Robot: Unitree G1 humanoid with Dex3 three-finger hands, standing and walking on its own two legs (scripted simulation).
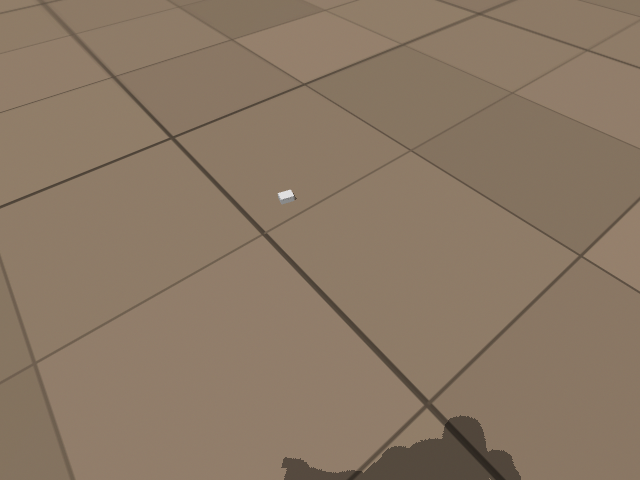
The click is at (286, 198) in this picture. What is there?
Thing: small brick
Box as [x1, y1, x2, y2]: [278, 190, 294, 204]
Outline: 290,190 278,193 278,198 281,204 294,200
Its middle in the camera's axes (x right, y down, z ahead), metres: -0.15 -0.19 +1.82
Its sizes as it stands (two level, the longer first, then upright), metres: 0.065 0.048 0.031
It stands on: the floor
